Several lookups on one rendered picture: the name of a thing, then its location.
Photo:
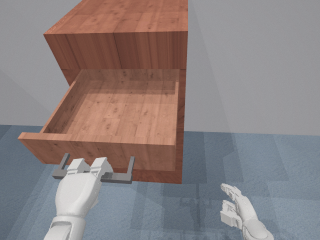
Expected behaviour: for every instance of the drawer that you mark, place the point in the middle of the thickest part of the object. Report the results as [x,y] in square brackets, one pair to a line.
[113,113]

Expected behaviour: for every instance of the robot left hand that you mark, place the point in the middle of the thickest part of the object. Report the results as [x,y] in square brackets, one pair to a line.
[78,192]

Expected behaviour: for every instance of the robot right hand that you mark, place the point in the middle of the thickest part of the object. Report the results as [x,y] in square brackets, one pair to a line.
[236,214]

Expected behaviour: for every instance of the handle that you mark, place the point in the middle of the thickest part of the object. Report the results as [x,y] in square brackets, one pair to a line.
[108,177]

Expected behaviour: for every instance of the left robot forearm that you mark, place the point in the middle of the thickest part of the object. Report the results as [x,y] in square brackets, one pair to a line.
[66,227]

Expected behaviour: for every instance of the cabinet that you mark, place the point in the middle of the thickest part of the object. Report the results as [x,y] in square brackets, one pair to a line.
[127,34]

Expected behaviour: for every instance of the right robot forearm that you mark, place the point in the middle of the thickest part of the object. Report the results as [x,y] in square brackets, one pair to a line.
[253,229]

